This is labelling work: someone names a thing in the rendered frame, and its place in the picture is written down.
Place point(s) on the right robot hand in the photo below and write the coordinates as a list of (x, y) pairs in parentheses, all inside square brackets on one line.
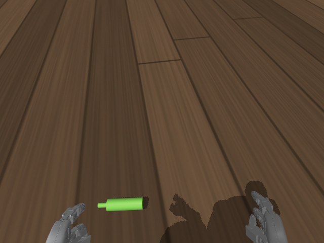
[(272, 227)]

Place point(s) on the bottle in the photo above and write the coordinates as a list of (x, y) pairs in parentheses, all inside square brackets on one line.
[(122, 204)]

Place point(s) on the left robot hand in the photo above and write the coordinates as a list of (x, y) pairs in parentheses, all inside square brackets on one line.
[(61, 231)]

